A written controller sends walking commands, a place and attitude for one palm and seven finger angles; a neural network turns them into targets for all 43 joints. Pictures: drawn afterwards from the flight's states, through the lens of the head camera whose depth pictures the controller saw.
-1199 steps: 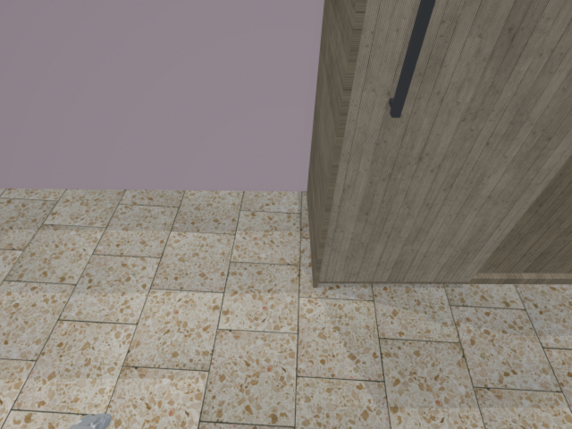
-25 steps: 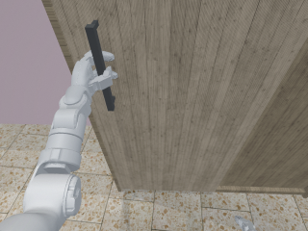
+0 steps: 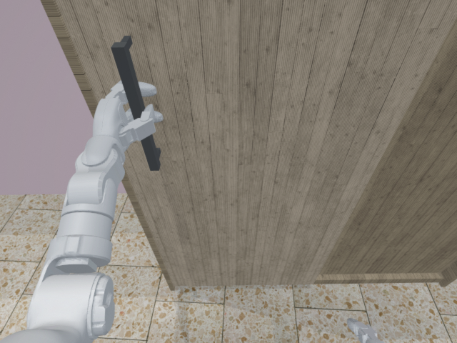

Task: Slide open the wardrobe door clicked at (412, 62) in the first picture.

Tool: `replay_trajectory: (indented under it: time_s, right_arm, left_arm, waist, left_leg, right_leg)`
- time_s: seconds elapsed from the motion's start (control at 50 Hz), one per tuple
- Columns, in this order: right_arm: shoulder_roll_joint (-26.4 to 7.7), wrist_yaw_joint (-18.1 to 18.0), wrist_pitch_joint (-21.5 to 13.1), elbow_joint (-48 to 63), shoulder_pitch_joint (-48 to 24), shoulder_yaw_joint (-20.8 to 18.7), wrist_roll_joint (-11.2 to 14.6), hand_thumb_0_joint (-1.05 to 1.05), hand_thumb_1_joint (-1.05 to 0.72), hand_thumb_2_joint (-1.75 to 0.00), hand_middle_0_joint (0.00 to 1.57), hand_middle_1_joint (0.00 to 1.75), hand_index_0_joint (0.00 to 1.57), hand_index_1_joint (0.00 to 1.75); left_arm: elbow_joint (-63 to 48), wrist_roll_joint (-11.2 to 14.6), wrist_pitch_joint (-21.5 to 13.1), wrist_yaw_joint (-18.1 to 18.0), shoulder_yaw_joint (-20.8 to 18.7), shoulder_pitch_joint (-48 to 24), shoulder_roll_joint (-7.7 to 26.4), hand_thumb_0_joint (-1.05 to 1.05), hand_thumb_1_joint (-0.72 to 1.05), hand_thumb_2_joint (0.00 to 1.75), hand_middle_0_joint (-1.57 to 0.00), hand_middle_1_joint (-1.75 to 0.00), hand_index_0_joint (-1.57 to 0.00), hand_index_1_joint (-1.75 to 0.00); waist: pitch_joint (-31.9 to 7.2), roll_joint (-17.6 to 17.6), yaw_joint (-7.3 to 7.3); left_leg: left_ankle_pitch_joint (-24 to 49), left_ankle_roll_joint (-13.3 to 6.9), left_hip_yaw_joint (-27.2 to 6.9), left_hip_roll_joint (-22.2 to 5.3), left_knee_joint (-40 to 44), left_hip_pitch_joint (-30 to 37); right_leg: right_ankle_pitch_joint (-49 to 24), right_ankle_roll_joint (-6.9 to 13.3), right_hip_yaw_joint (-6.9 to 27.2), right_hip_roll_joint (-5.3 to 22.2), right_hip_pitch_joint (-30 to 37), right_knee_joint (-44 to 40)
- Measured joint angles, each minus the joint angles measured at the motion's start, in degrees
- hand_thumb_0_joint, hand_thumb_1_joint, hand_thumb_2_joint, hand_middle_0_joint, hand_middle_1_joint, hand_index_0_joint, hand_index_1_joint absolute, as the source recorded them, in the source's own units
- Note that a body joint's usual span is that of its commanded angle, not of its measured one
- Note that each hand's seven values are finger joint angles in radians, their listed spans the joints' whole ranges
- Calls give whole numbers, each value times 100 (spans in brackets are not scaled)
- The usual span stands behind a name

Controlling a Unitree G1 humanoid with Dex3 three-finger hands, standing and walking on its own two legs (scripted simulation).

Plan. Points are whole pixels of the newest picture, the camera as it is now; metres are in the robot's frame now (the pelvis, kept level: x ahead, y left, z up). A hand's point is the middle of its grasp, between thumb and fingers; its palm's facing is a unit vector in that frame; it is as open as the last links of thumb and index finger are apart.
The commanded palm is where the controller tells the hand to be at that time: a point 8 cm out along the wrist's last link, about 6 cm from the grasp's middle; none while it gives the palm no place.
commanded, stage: grip the handle and tug to test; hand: left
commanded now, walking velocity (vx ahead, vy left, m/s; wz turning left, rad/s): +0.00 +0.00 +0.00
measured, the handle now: (142, 111) +0.47 +0.18 +0.18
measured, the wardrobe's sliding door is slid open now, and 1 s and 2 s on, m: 0.00 0.00 0.02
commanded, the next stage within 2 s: tug the door sideways, standing still in 0.02 s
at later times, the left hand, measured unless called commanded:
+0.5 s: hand (151, 122) +0.42 +0.15 +0.20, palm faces +0.11 -0.99 -0.02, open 5.5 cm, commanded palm +0.40 +0.16 +0.19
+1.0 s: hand (152, 123) +0.42 +0.15 +0.20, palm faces +0.13 -0.99 -0.05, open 5.7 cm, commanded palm +0.40 +0.14 +0.19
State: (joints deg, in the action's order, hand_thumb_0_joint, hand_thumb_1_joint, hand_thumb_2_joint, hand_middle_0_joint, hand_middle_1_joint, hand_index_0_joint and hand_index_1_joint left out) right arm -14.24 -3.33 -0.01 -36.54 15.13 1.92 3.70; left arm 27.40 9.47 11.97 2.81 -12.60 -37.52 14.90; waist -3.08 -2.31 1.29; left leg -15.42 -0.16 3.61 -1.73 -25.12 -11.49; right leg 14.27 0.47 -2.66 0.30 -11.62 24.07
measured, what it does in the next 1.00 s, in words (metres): stands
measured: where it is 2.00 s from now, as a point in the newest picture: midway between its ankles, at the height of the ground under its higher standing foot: outside the picture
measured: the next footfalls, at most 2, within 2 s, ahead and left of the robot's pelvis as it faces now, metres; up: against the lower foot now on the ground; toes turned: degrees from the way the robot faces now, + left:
right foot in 1.98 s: +0.23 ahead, -0.30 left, -0.01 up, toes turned +4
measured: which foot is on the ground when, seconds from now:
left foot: down 0.00-1.00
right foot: down 0.00-1.00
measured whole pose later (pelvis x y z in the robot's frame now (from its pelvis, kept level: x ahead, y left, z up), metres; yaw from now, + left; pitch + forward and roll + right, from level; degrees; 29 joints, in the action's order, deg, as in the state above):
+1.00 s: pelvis -0.01 +0.00 +0.00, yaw +5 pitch +2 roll -1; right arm -13.4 -2.2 -5.2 -43.0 15.6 1.7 2.5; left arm 38.1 9.0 8.9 -5.0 -2.7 -48.4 10.6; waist -2.1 -2.2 -1.6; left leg -15.5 -0.5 -0.6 0.3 -29.0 -15.8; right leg 15.6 0.0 -6.7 2.4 -13.8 27.3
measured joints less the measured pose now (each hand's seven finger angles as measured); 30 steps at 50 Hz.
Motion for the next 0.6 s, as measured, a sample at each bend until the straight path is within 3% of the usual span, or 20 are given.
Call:
replay_trajectory:
  time_s: [0.18,0.3,0.6]
  right_arm:
    - [-3,31,87,76,-127,-35,-17,1,-90,-90,20,30,20,30]
    - [2,-52,95,-41,-259,-41,-41,1,-90,-90,20,30,20,30]
    - [158,13,-91,-226,-263,21,-101,1,-90,-90,20,30,20,30]
  left_arm:
    - [-952,-11,425,-66,43,502,-124,1,79,80,-34,-140,-32,-140]
    - [-758,-56,624,-121,317,121,-259,1,77,82,-38,-140,-36,-140]
    - [230,-166,248,-623,680,-589,-465,1,78,83,-36,-140,-32,-140]
  waist:
    - [-32,-14,-51]
    - [-4,28,-208]
    - [52,4,-289]
  left_leg:
    - [-90,-4,36,2,60,142]
    - [-128,-6,-140,44,-51,56]
    - [-67,-14,-344,136,-245,-191]
  right_leg:
    - [72,-24,37,-2,135,-69]
    - [140,-26,-138,43,158,-31]
    - [160,-29,-332,139,-5,170]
